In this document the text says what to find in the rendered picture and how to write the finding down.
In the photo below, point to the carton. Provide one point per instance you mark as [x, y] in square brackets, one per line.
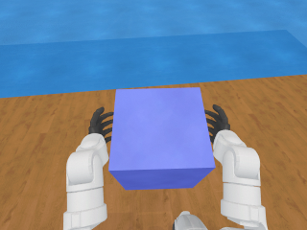
[160, 139]

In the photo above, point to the right robot forearm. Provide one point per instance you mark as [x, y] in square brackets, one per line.
[241, 201]

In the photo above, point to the left robot forearm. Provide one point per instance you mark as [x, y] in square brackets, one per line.
[84, 184]

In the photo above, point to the robot left hand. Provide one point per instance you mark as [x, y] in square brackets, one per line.
[96, 125]

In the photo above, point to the right robot shin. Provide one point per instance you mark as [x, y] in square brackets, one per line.
[184, 213]

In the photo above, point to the robot right hand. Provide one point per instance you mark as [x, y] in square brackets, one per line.
[220, 123]

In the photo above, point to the right robot thigh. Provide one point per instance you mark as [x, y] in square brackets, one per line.
[189, 222]

